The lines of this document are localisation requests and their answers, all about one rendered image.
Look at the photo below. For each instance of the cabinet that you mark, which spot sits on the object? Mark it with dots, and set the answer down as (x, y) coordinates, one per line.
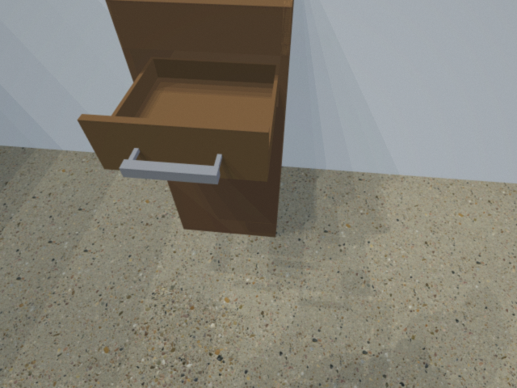
(219, 30)

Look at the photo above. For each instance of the handle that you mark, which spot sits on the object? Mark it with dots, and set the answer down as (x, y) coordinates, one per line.
(181, 172)

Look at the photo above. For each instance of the drawer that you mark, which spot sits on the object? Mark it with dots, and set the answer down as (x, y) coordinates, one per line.
(188, 111)

